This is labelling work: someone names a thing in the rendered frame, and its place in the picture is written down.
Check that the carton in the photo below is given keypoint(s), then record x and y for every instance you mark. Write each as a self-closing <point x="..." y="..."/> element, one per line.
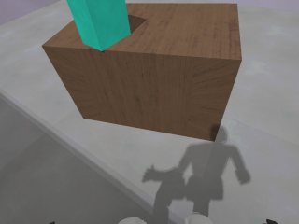
<point x="100" y="23"/>

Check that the robot right thigh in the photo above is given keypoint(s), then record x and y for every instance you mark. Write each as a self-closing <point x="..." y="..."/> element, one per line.
<point x="197" y="219"/>

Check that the pedestal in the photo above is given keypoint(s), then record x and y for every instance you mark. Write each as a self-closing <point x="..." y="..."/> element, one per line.
<point x="173" y="74"/>

